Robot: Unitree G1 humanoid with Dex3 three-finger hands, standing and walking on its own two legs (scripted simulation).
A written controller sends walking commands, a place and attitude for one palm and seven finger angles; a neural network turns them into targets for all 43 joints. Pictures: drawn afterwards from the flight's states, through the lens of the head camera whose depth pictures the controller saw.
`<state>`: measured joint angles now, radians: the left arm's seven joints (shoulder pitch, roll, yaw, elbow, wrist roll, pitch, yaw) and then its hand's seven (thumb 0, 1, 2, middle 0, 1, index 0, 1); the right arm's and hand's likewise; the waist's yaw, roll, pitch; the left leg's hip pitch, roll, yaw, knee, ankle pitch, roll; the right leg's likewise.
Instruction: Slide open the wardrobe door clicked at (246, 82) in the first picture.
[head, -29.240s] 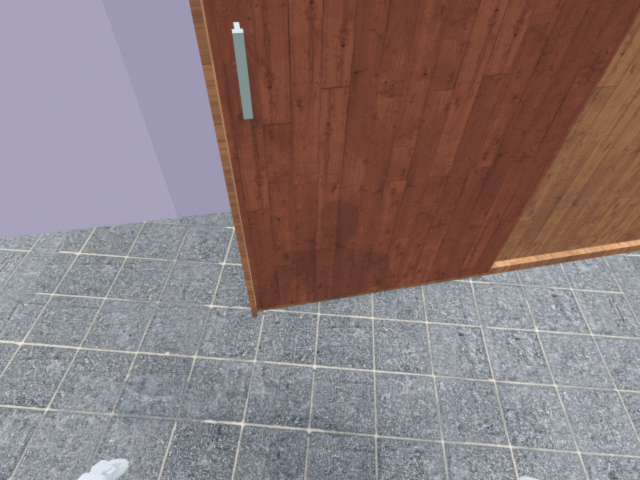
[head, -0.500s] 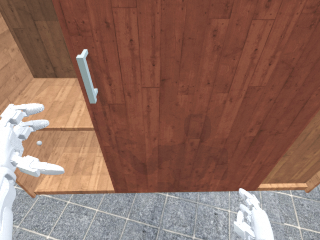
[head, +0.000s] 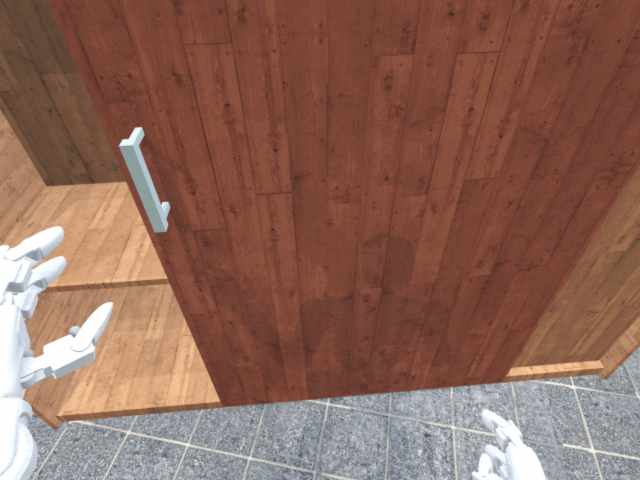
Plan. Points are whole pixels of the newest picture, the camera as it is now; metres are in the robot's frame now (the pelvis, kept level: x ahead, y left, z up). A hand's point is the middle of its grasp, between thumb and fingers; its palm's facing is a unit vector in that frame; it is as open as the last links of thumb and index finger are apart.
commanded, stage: draw the hand back to the body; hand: left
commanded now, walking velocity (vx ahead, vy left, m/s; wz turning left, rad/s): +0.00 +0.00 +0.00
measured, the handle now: (149, 181) +0.48 +0.33 +0.14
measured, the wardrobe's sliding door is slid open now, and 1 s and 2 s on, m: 0.52 0.52 0.52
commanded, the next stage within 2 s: step back with the hand held close in 0.48 s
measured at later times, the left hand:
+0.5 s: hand (115, 324) +0.21 +0.24 +0.16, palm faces +0.45 -0.81 -0.38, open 7.4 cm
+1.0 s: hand (68, 344) +0.18 +0.27 +0.16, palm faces +0.36 -0.80 -0.48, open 7.4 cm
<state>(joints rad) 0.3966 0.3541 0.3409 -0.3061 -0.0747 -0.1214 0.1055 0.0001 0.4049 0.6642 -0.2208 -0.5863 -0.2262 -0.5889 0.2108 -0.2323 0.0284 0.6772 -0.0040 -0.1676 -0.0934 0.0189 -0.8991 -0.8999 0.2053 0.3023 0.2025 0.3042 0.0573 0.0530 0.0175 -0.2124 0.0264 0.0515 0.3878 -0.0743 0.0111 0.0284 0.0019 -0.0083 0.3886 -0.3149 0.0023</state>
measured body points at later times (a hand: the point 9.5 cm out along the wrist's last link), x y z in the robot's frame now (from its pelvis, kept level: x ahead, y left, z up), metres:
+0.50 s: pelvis +0.03 -0.03 +0.00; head +0.01 -0.05 +0.45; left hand +0.18 +0.28 +0.18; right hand +0.24 -0.24 -0.08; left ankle +0.09 +0.11 -0.74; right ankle -0.06 -0.12 -0.74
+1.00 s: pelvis -0.01 +0.01 -0.01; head -0.01 +0.01 +0.44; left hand +0.16 +0.31 +0.19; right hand +0.17 -0.24 -0.07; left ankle +0.09 +0.11 -0.74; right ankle -0.06 -0.12 -0.74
